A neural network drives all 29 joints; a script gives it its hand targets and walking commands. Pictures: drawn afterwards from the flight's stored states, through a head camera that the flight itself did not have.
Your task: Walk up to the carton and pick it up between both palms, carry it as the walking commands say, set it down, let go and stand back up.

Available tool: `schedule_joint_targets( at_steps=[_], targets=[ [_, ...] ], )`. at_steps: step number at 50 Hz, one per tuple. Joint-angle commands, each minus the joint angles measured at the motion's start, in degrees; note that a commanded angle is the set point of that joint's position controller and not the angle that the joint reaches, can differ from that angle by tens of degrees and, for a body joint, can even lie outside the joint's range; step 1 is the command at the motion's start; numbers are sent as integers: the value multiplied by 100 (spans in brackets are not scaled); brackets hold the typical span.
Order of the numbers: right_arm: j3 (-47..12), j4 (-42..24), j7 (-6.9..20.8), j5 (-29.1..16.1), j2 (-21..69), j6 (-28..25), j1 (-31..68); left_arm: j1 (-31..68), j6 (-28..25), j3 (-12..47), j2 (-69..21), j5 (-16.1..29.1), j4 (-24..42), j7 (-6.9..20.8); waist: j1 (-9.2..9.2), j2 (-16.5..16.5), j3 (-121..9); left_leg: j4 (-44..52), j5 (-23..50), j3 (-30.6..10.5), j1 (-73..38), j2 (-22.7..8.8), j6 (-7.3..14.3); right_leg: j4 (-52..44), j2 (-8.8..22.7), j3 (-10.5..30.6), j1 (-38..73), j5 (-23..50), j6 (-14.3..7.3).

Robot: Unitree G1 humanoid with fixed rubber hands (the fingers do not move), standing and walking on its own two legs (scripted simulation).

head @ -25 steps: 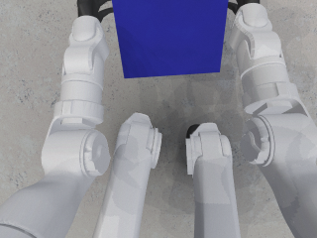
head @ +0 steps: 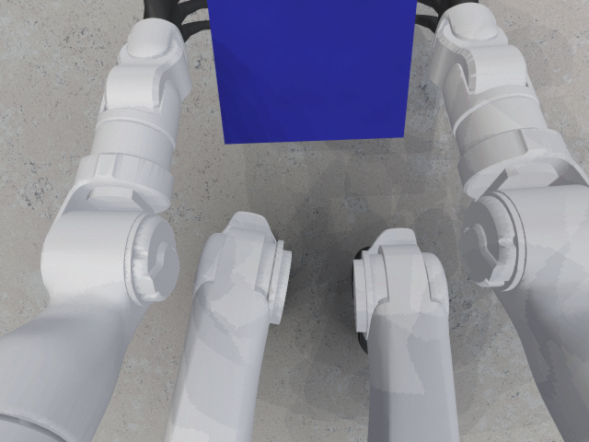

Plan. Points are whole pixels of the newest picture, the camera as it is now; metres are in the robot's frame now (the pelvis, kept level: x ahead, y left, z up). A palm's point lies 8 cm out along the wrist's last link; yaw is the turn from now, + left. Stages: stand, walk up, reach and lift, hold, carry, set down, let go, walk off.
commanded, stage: set down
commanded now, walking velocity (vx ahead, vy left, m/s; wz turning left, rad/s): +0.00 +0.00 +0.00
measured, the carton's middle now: (308, 24) +0.57 +0.05 -0.23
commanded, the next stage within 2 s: none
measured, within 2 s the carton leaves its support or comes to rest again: rests again in 1.20 s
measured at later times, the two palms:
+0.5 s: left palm (167, 35) +0.51 +0.20 -0.15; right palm (445, 7) +0.57 -0.10 -0.16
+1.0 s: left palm (174, 27) +0.53 +0.20 -0.17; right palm (443, 9) +0.58 -0.10 -0.18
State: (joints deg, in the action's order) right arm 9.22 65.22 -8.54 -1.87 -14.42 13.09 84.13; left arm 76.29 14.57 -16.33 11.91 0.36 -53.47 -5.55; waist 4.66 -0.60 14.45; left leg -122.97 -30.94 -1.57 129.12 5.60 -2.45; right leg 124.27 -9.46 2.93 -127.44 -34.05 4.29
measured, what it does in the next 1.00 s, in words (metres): stands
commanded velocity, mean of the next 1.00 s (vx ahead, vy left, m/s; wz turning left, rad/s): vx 0.00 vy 0.00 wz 0.00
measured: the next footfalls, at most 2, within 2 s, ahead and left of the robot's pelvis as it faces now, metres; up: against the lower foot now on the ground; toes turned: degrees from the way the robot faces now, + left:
none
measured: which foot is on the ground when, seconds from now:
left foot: down 0.00-1.00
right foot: down 0.00-1.00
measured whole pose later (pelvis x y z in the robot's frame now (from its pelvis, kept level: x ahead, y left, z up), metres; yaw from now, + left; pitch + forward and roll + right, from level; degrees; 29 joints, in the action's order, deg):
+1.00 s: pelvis +0.02 +0.00 -0.01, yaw +0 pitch +38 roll +1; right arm 15.8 60.5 -3.2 1.7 -13.9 8.2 83.7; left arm 76.7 10.3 -24.1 10.4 -3.0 -50.7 -1.2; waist 5.2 -1.5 18.6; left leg -125.3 -34.8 -0.2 128.9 3.1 -1.5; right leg 126.9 -7.4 1.7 -128.2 -37.1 2.0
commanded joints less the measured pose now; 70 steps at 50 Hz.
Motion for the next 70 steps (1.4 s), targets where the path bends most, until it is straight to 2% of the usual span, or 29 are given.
schedule_joint_targets(
  at_steps=[1, 5, 7, 8, 9, 10, 11, 15, 16, 25, 30, 33, 34, 35, 36, 39, 41, 44, 46, 47, 50, 52, 55, 57, 62, 63, 66, 68, 70],
  targets=[
    [-1242, -1452, 1585, -579, 5150, -618, 3527, 3690, -496, 1587, -5076, 569, 997, 1363, 247, -378, -6835, 918, 2315, 424, -4185, 54, 75, -759, 26, -821, 1973, 1455, -422],
    [-1247, -1403, 1622, -491, 5069, -606, 3536, 3720, -494, 1526, -4995, 452, 851, 1351, 124, -441, -6750, 853, 2319, 346, -4251, 74, 106, -697, 37, -865, 1881, 1418, -391],
    [-1317, -1487, 1631, -478, 4947, -601, 3416, 3320, -424, 1335, -4953, 243, 590, 1419, 451, -330, -6496, 833, 2289, 448, -4103, 59, 122, -743, 37, -764, 1934, 1411, -386],
    [-1349, -1359, 1631, -503, 5172, -568, 3253, 3639, -499, 1463, -4792, 260, 966, 1427, 580, -362, -6612, 785, 2401, 540, -3935, 52, 99, -774, 36, -674, 2160, 1641, -419],
    [-1282, -1365, 1608, -402, 5113, -585, 3173, 3674, -509, 1496, -4851, 276, 1017, 1442, 416, -297, -6594, 763, 2285, 543, -3720, 84, 106, -776, 22, -634, 2239, 1660, -426],
    [-1316, -1312, 1584, -436, 5248, -573, 3134, 3493, -500, 1431, -4802, 228, 898, 1470, 518, -312, -6516, 769, 2270, 568, -3579, 96, 154, -764, -5, -594, 2295, 1764, -394],
    [-1329, -1442, 1566, -516, 5131, -610, 3233, 3532, -519, 1509, -4680, 261, 951, 1491, 428, -192, -6659, 735, 2369, 522, -3681, 61, 160, -708, 5, -624, 2290, 1875, -366],
    [-1161, -973, 1440, -257, 5172, -507, 2791, 3729, -524, 1462, -4409, 296, 1173, 1645, 232, -516, -6110, 641, 1908, 619, -2802, 68, 175, -841, 22, -413, 2741, 1863, -423],
    [-1127, -1103, 1406, -183, 5037, -524, 2837, 3574, -479, 1437, -4595, 303, 970, 1687, 92, -368, -6162, 607, 2029, 617, -2989, 40, 130, -862, 11, -451, 2730, 1899, -417],
    [-1022, -837, 1438, -2, 4962, -440, 2620, 3461, -412, 1210, -4283, 155, 773, 1773, 271, -445, -5513, 597, 1589, 648, -2280, 3, 180, -831, 52, -274, 2757, 1702, -483],
    [-900, -602, 1538, 84, 4871, -417, 2408, 3202, -425, 1196, -4274, 92, 633, 1779, 134, -479, -5223, 615, 1709, 525, -2618, -25, 168, -801, 39, -346, 2333, 1641, -469],
    [-831, -457, 1608, 146, 4899, -408, 2214, 3112, -399, 1208, -4323, 33, 536, 1764, 209, -336, -5119, 671, 1751, 455, -2693, 24, 183, -693, 45, -401, 2110, 1587, -500],
    [-779, -353, 1622, 230, 4854, -392, 2094, 3106, -432, 1204, -4330, 83, 520, 1749, 11, -355, -5134, 615, 1790, 488, -2840, 14, 122, -757, 25, -423, 2018, 1516, -506],
    [-803, -422, 1671, 143, 4906, -410, 2100, 3026, -405, 1205, -4283, 4, 513, 1716, 249, -274, -5060, 695, 1854, 470, -2856, 31, 113, -739, 39, -400, 2008, 1572, -509],
    [-825, -385, 1675, 211, 4898, -400, 2058, 3089, -434, 1224, -4427, 58, 620, 1740, 64, -447, -5053, 634, 1929, 383, -2879, 3, 110, -742, 36, -400, 1989, 1618, -506],
    [-820, -415, 1746, 200, 4921, -416, 1912, 2914, -423, 1282, -4405, -12, 598, 1704, 201, -265, -4963, 720, 2072, 317, -3109, 46, 124, -625, 30, -486, 1713, 1586, -507],
    [-855, -419, 1768, 217, 4952, -422, 1805, 2919, -418, 1323, -4511, 40, 560, 1695, 128, -305, -5036, 635, 2135, 311, -3088, 32, 105, -619, 31, -484, 1698, 1632, -530],
    [-933, -395, 1811, 142, 4931, -419, 1794, 2674, -421, 1235, -4400, -81, 371, 1646, 318, -189, -4835, 638, 2147, 355, -3235, 22, 85, -599, 50, -478, 1490, 1527, -505],
    [-942, -674, 1829, 185, 4833, -447, 1977, 2474, -384, 1220, -4658, -77, 307, 1669, 196, -143, -4830, 573, 2260, 299, -3170, 43, 177, -533, 56, -480, 1433, 1623, -489],
    [-1040, -645, 1830, 98, 4882, -442, 1956, 2471, -420, 1262, -4509, -33, 391, 1679, 274, -400, -4879, 596, 2306, 260, -3245, 67, 157, -523, 68, -584, 1452, 1646, -439],
    [-881, -354, 1799, 296, 4933, -374, 1664, 2516, -432, 1311, -4573, 62, 365, 1738, 35, -331, -4803, 564, 2147, 315, -2974, 90, 129, -564, 65, -487, 1660, 1665, -521],
    [-945, -494, 1791, 323, 4877, -370, 1621, 2391, -423, 1165, -4422, -41, 317, 1785, 184, -471, -4656, 485, 2073, 368, -2608, 62, 158, -574, 90, -390, 1806, 1761, -496],
    [-952, -594, 1743, 283, 4851, -375, 1683, 2429, -436, 1214, -4313, 31, 398, 1816, 130, -500, -4626, 442, 2068, 373, -2432, 52, 186, -562, 97, -345, 1953, 1894, -482],
    [-971, -446, 1720, 239, 4859, -391, 1577, 2630, -461, 1313, -4325, 115, 468, 1822, 179, -347, -4622, 441, 1991, 421, -2477, 20, 140, -597, 91, -255, 2049, 1900, -514],
    [-1223, -660, 1647, 20, 4870, -480, 2116, 2882, -591, 1269, -4156, 242, 609, 1795, 338, -515, -5048, 278, 2000, 481, -2345, -18, 207, -535, 115, -200, 2366, 2010, -515],
    [-1228, -603, 1607, -4, 4771, -511, 2088, 2881, -637, 1336, -4180, 319, 546, 1745, 218, -531, -4971, 310, 2092, 463, -2443, -16, 162, -522, 121, -272, 2383, 2147, -453],
    [-1291, -701, 1535, -52, 4745, -557, 2063, 2972, -671, 1370, -3968, 331, 609, 1734, 267, -499, -5015, 250, 2083, 513, -2403, -64, 156, -536, 110, -168, 2605, 2151, -480],
    [-1275, -641, 1534, -139, 4648, -578, 2258, 2943, -704, 1299, -3871, 315, 536, 1713, 456, -400, -4872, 317, 1983, 538, -2367, -46, 164, -562, 108, -153, 2577, 1998, -486],
    [-1200, -503, 1503, -120, 4448, -581, 2200, 3011, -698, 1287, -3720, 360, 572, 1663, 333, -514, -4886, 346, 1815, 471, -2460, -73, 169, -532, 150, -218, 2539, 1811, -480]
  ],
)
